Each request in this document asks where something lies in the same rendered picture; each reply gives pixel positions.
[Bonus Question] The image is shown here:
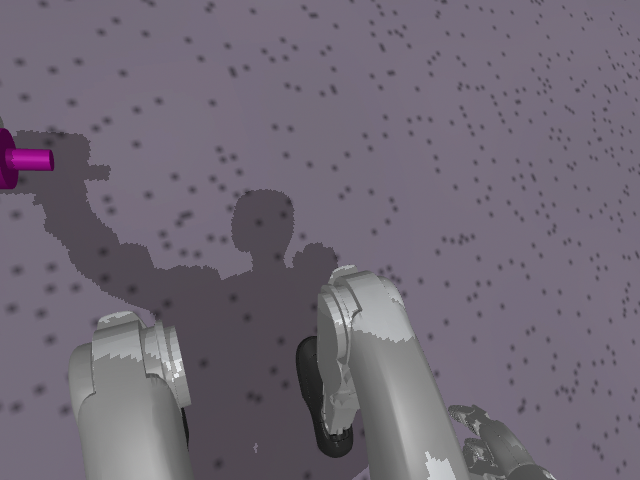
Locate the bottle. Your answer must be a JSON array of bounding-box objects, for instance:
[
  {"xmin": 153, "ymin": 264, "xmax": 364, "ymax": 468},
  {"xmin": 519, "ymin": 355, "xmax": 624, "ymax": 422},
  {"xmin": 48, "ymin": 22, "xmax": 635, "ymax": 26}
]
[{"xmin": 0, "ymin": 128, "xmax": 54, "ymax": 189}]

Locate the right robot foot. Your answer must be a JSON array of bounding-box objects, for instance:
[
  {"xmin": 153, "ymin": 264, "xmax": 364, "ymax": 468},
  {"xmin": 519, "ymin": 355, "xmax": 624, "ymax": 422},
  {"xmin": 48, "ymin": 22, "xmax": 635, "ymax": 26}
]
[{"xmin": 296, "ymin": 336, "xmax": 353, "ymax": 458}]

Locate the right robot hand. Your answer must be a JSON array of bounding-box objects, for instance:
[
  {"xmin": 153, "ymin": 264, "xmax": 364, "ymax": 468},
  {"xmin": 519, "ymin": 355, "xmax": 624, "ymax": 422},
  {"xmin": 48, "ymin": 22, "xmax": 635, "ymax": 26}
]
[{"xmin": 448, "ymin": 405, "xmax": 536, "ymax": 480}]

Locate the right robot arm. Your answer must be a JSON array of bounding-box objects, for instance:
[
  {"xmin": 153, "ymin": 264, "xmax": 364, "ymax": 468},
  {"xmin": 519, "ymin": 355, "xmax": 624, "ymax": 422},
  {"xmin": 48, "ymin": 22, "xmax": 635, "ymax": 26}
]
[{"xmin": 506, "ymin": 464, "xmax": 556, "ymax": 480}]

